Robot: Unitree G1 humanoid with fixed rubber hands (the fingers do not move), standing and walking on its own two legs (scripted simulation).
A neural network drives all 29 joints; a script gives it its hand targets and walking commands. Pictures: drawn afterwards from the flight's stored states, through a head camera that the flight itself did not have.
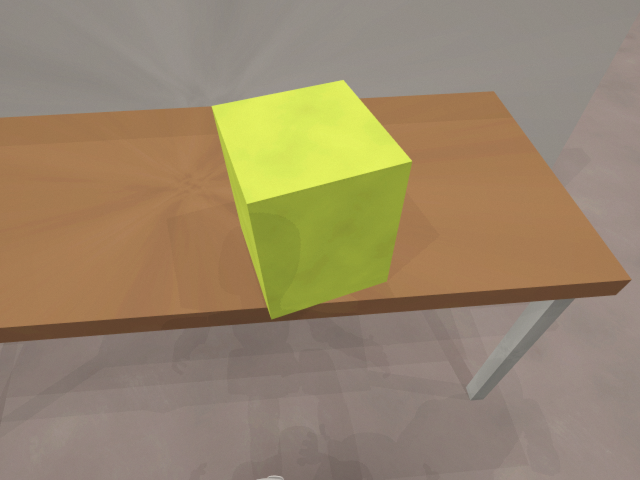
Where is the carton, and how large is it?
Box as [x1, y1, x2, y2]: [212, 80, 411, 319]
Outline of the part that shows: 343,80 212,106 241,228 271,319 386,281 411,160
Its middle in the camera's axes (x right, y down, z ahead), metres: -0.02 -0.06 +0.60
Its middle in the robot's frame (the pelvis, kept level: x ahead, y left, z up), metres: +0.51 +0.04 +0.06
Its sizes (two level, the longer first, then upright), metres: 0.210 0.200 0.250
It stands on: a table, 0.67 m high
